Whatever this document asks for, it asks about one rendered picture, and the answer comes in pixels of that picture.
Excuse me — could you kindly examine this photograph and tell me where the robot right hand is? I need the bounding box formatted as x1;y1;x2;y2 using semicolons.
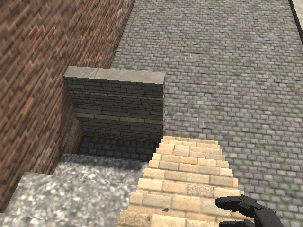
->
215;194;284;227

